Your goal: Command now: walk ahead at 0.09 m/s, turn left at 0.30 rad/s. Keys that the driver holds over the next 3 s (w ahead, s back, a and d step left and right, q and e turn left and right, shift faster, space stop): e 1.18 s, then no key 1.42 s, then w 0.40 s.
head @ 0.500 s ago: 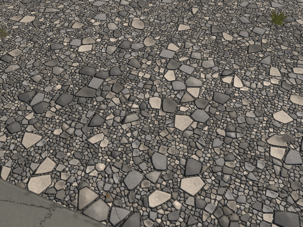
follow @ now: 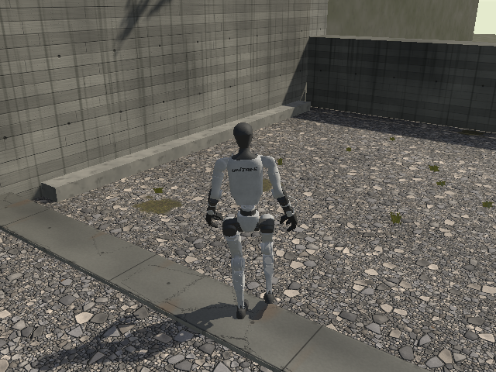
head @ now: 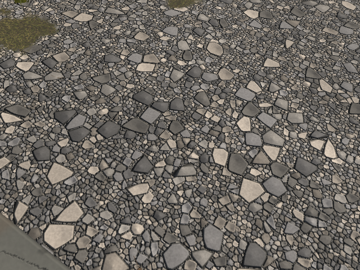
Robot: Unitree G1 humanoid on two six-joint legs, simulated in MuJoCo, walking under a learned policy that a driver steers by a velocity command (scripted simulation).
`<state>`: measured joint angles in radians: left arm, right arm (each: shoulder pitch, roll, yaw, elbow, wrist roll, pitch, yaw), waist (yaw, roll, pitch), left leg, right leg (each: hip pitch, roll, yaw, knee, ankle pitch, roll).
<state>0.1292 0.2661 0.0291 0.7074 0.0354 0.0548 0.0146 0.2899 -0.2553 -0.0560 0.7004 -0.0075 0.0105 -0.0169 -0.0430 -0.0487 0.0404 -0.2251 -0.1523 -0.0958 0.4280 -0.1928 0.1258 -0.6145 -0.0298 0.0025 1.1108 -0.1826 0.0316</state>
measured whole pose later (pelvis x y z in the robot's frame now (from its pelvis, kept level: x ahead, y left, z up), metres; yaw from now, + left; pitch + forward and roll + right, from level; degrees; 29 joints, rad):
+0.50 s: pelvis +0.02 +0.00 +0.00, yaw -11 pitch +1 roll +0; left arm 0.29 0.31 0.05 0.69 0.00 0.06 -0.01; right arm 0.11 -0.30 -0.05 0.67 0.00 0.08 -0.02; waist 0.04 0.00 0.06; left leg -0.42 -0.02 -0.06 0.81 -0.43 -0.05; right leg -0.22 0.08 0.16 0.43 -0.22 -0.03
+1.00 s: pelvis +0.00 +0.05 +0.00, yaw -28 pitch +0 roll +0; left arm 0.18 0.33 0.06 0.66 0.00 0.12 -0.06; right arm 0.23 -0.26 -0.03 0.67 -0.03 0.02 -0.02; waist -0.02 -0.03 0.04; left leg -0.23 0.04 0.15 0.43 -0.19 0.05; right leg -0.35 0.01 0.00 0.86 -0.46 0.03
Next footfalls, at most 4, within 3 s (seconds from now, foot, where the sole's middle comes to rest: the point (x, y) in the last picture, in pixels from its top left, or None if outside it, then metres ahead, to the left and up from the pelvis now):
0.20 right None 0.04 -0.11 -0.78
0.60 left None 0.10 0.11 -0.78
1.10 right None -0.05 -0.05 -0.78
1.58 left None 0.08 0.09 -0.78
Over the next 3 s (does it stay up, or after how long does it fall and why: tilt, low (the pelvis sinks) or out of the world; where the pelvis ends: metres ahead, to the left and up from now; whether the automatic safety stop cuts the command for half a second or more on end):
stays up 0.04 -0.02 0.00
